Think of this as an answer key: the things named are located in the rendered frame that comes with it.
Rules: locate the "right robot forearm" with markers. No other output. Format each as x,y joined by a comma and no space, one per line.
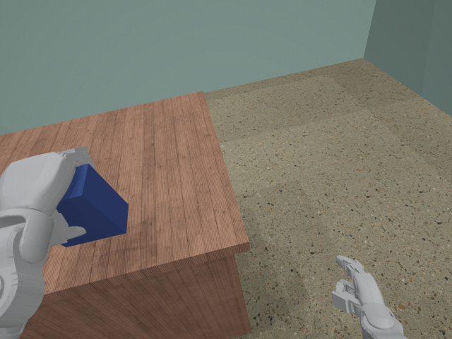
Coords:
378,322

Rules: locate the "robot left hand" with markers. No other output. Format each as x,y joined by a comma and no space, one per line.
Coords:
40,182

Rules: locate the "robot right hand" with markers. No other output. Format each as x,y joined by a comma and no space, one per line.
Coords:
350,297

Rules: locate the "table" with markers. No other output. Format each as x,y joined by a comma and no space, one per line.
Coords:
173,275

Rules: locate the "left robot forearm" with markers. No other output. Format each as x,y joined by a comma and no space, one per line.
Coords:
24,246

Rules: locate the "sponge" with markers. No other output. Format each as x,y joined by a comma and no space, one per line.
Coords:
90,202

